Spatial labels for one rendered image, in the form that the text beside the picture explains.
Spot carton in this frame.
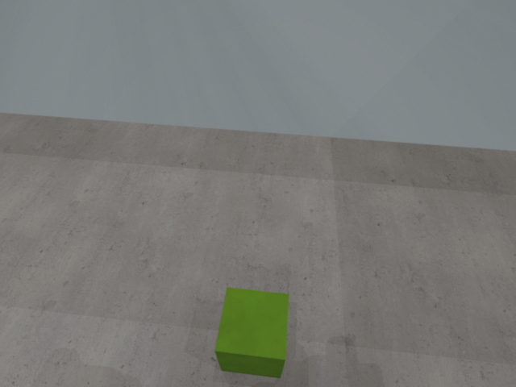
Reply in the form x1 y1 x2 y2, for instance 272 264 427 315
214 287 289 378

